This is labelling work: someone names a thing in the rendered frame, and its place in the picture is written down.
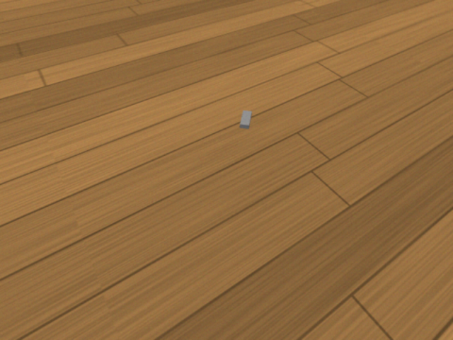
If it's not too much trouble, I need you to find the small box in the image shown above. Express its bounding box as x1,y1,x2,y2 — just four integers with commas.
240,110,252,129

